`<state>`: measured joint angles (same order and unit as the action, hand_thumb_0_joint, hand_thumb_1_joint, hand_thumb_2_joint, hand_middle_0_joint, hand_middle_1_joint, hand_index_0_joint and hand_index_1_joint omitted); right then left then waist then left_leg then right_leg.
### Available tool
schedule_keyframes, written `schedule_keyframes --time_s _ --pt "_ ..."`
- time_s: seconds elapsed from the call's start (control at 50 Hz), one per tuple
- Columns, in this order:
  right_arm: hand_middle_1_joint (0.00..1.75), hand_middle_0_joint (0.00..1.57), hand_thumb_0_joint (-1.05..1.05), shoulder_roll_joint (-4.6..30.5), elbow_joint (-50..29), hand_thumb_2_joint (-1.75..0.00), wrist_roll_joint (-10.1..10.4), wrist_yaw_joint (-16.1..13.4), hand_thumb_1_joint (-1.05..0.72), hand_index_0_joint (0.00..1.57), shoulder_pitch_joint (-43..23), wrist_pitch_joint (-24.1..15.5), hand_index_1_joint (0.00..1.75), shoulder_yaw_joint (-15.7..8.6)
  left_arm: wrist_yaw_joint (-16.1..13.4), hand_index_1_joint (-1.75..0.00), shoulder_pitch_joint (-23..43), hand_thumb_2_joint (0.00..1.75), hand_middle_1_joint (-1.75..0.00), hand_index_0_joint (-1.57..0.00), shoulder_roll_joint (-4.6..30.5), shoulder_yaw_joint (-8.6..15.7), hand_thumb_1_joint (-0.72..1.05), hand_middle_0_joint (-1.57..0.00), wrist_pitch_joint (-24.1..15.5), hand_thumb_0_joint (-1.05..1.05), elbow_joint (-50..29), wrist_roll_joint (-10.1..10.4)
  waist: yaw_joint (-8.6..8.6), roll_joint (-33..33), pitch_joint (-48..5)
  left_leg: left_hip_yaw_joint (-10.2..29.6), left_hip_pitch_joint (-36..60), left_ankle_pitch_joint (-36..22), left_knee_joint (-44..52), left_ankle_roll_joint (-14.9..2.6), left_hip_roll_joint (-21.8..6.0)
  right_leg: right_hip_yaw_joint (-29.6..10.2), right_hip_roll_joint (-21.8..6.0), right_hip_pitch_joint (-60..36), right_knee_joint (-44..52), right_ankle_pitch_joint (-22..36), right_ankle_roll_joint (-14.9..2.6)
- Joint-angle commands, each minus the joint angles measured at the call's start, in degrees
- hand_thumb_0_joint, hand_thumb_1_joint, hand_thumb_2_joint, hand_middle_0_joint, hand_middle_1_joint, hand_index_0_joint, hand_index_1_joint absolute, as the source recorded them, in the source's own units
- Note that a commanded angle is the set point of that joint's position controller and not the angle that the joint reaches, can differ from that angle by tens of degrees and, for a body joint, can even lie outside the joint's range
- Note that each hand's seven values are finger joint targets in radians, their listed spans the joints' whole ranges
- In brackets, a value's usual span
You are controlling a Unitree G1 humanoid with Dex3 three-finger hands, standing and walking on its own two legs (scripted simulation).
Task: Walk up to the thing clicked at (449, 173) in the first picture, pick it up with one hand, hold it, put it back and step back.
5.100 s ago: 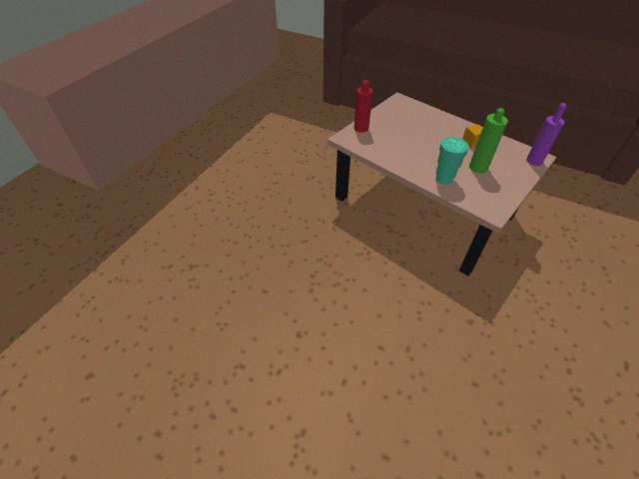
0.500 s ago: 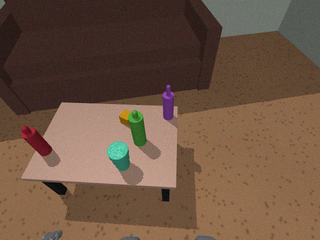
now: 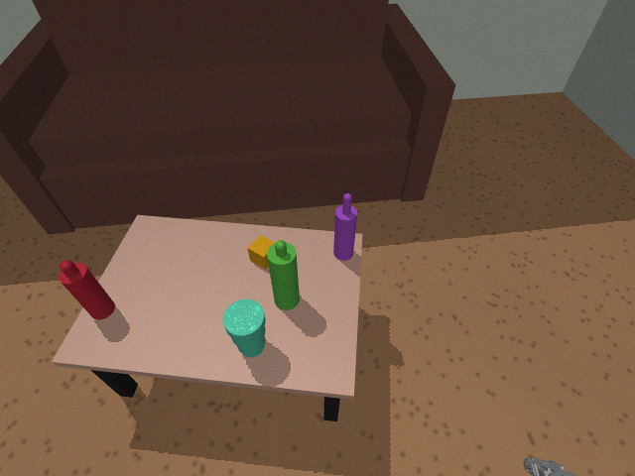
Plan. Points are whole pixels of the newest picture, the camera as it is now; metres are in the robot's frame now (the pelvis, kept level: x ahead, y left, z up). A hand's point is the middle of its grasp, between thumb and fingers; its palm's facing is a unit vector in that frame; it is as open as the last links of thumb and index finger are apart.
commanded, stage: walk up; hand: left
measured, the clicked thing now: (248, 332) +0.48 +0.21 -0.37
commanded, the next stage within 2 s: stand in 0.70 s
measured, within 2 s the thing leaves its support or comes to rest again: neither
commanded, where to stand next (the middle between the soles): +0.07 +0.00 m, yaw +0 degrees
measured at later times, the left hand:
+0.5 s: hand out of the picture +0.09 +0.25 -0.15, palm faces -0.01 -0.95 -0.32, open 7.4 cm
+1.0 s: hand out of the picture +0.09 +0.25 -0.15, palm faces -0.02 -0.94 -0.34, open 7.4 cm
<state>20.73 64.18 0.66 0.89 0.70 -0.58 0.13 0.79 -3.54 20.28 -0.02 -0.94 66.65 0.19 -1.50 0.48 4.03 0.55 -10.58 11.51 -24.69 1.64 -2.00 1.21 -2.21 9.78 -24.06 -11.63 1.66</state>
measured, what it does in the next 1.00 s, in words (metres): stands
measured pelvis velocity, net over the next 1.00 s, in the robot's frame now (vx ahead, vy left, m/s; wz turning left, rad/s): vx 0.01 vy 0.00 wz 0.01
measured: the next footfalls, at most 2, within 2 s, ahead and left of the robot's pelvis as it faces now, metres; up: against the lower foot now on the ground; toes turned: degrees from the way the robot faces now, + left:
none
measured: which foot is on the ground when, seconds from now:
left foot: down 0.00-1.00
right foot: down 0.00-1.00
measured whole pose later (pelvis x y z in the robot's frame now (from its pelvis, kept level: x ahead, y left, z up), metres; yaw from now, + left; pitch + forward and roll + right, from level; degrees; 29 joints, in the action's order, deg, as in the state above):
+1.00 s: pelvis +0.01 +0.00 +0.01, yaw +0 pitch -1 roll +0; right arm 20.3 64.8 -0.5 0.9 5.2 -0.3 -0.2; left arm 0.9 -5.7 20.1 0.3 -0.8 65.7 -0.6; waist 0.0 0.2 2.3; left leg 0.8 -8.4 9.8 -19.6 1.9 -1.9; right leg 1.7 -2.3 7.7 -19.6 -10.4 1.6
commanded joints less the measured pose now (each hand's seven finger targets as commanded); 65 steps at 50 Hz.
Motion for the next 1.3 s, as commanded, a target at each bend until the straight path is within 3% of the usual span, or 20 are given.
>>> schedule_keyframes --time_s 0.0,0.04,0.26,0.42,0.72,0.76,0.92,0.96,1.04,1.28 --pt "0.30 0.20 0.00 11.9 -1.4 -0.90 -0.4 -0.8 -0.90 0.20 -2.0 -0.8 0.30 -2.4 -0.9 -0.30 3.7 0.90 -0.30 -0.20 12.1 2.5 0.90 -0.20 -0.9 0.00 -2.5 -0.2 1.32 -1.3 -5.6 3.7 3.1 -5.0 6.2 -2.67 -5.1 -5.1 -5.5 -0.4 7.7 4.0 -2.47" --pt "0.30 0.20 0.00 11.9 -0.9 -0.90 -0.5 -0.7 -0.90 0.20 -2.0 -0.8 0.30 -2.4 -0.8 -0.30 4.1 0.90 -0.30 -0.20 12.1 2.6 0.90 -0.20 -0.9 0.00 -2.2 -0.5 1.38 -1.1 -5.5 4.0 2.4 -2.6 7.4 -2.50 -5.0 -5.2 -5.6 -1.0 8.4 2.7 -2.39" --pt "0.30 0.20 0.00 11.6 -0.9 -0.90 -0.7 -0.7 -0.90 0.20 -0.7 -1.1 0.30 -2.3 -0.7 -0.30 3.5 0.90 -0.30 -0.20 11.9 3.2 0.90 -0.20 -0.8 0.00 -2.7 -0.6 1.17 -0.2 -7.1 4.0 2.1 -5.1 8.4 -2.32 -5.3 -4.1 -5.6 -4.4 8.1 5.5 -2.07" --pt "0.30 0.20 0.00 11.5 -1.0 -0.90 -0.8 -0.9 -0.90 0.20 0.6 -1.0 0.30 -2.3 -0.7 -0.30 3.1 0.90 -0.30 -0.20 11.7 3.4 0.90 -0.20 -0.5 0.00 -3.2 -0.7 1.25 -0.2 -6.1 4.3 0.6 -3.0 8.5 -2.37 -4.8 -4.3 -5.2 -3.7 8.4 3.7 -2.06" --pt "0.30 0.20 0.00 12.1 -2.0 -0.90 -1.5 -1.1 -0.90 0.20 1.8 -1.1 0.30 -2.7 -0.9 -0.30 1.3 0.90 -0.30 -0.20 11.5 3.0 0.90 -0.20 -0.8 0.00 -3.8 -0.7 1.49 0.6 -6.6 4.6 2.6 -6.9 8.6 -2.15 -5.7 -4.1 -5.8 -4.0 8.2 5.2 -2.06" --pt "0.30 0.20 0.00 11.9 -2.0 -0.90 -1.4 -1.1 -0.90 0.20 2.1 -1.0 0.30 -2.6 -1.0 -0.30 1.7 0.90 -0.30 -0.20 11.7 3.0 0.90 -0.20 -0.7 0.00 -4.1 -0.7 1.71 0.6 -5.7 4.6 1.7 -3.8 9.4 -1.99 -5.4 -4.0 -5.6 -3.2 8.4 2.8 -2.08" --pt "0.30 0.20 0.00 11.6 -2.4 -0.90 -1.4 -0.8 -0.90 0.20 2.3 -0.9 0.30 -2.5 -0.9 -0.30 0.7 0.90 -0.30 -0.20 12.0 2.5 0.90 -0.20 -1.0 0.00 -4.4 -0.7 1.83 -0.4 -4.8 4.4 1.8 -3.5 9.0 -1.92 -5.2 -4.2 -5.6 -2.1 9.0 1.5 -1.94" --pt "0.30 0.20 0.00 12.0 -2.4 -0.90 -1.3 -0.9 -0.90 0.20 2.1 -0.9 0.30 -2.6 -0.9 -0.30 0.5 0.90 -0.30 -0.20 12.0 2.5 0.90 -0.20 -0.9 0.00 -4.5 -0.7 1.76 0.6 -5.5 4.2 2.3 -3.6 8.8 -2.05 -5.3 -4.4 -5.8 -2.3 8.8 2.6 -2.08" --pt "0.30 0.20 0.00 12.0 -2.5 -0.90 -1.3 -0.9 -0.90 0.20 2.1 -1.0 0.30 -2.6 -1.0 -0.30 0.0 0.90 -0.30 -0.20 12.1 2.4 0.90 -0.20 -1.1 0.00 -4.6 -0.6 1.84 -0.3 -7.2 4.1 4.1 -9.7 7.8 -1.99 -5.6 -3.8 -5.9 -3.7 7.8 8.2 -2.21" --pt "0.30 0.20 0.00 11.8 -2.4 -0.90 -1.1 -1.1 -0.90 0.20 1.8 -0.7 0.30 -2.3 -1.2 -0.30 -0.3 0.90 -0.30 -0.20 12.4 2.5 0.90 -0.20 -0.9 0.00 -4.4 -0.7 1.75 -0.5 -6.5 3.9 4.4 -10.7 8.0 -1.62 -5.7 -3.3 -5.7 -4.3 7.5 9.3 -2.14"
